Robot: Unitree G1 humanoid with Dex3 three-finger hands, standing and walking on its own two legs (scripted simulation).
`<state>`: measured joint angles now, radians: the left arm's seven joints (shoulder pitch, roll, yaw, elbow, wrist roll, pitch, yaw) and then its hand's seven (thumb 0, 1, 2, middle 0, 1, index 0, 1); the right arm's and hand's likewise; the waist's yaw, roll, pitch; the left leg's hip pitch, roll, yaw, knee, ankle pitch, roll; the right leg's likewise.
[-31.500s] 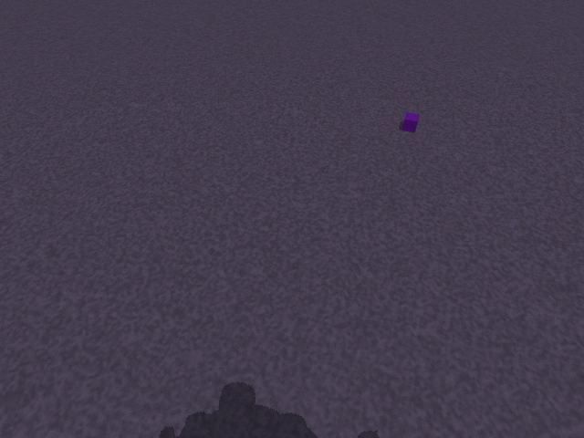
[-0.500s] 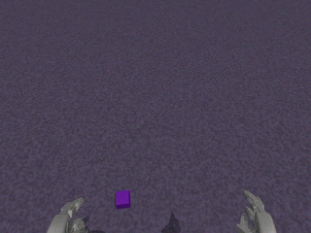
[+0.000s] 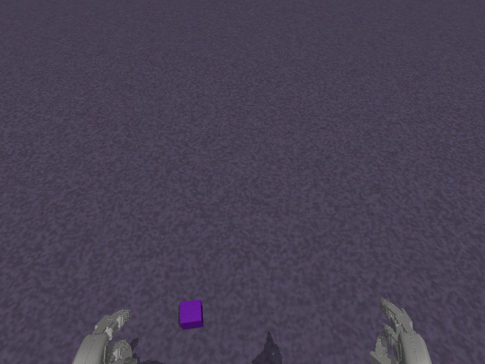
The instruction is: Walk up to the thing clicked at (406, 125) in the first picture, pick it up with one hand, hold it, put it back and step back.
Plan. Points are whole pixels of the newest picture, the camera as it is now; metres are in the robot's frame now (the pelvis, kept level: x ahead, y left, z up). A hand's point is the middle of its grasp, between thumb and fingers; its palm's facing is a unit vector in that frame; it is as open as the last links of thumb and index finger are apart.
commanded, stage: home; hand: left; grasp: from above
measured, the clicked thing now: (191, 314) +0.44 +0.19 -0.68
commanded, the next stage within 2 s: stand in 0.20 s
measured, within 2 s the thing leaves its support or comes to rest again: neither
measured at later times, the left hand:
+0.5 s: hand out of the picture +0.13 +0.22 -0.09, palm faces +0.01 -0.94 -0.33, open 7.4 cm
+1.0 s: hand out of the picture +0.02 +0.25 -0.10, palm faces +0.04 -0.95 -0.31, open 7.4 cm
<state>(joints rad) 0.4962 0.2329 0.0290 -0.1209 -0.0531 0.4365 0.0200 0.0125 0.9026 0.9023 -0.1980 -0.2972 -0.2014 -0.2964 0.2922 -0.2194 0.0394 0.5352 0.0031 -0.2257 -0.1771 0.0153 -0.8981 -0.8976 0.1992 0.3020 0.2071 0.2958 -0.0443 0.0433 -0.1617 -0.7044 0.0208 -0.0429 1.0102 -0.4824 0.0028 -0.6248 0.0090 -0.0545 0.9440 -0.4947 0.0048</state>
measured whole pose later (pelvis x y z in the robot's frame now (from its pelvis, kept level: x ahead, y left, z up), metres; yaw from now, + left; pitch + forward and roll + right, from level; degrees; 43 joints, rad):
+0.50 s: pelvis -0.02 +0.00 +0.02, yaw +0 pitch +2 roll +0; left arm 0.23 0.29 0.03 0.53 0.05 0.09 0.03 0.01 0.90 0.90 -0.20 -0.30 -0.20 -0.30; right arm 0.18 -0.28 -0.01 0.79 -0.07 -0.05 -0.02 0.01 -0.90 -0.90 0.20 0.30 0.21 0.30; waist 0.02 -0.02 0.02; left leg -0.47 -0.01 -0.01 0.82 -0.38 0.01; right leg -0.43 -0.03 -0.02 0.83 -0.43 0.00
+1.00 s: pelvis -0.03 +0.02 +0.06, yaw +0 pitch -4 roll +0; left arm 0.21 0.28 0.04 1.05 0.04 0.01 0.03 0.01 0.90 0.90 -0.20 -0.30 -0.20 -0.30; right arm 0.18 -0.27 -0.03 1.06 -0.04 0.00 -0.02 0.01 -0.90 -0.90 0.20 0.30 0.21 0.30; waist 0.02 0.00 0.05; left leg -0.17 -0.04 0.00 0.43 -0.18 0.03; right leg -0.13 -0.05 -0.02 0.43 -0.22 0.04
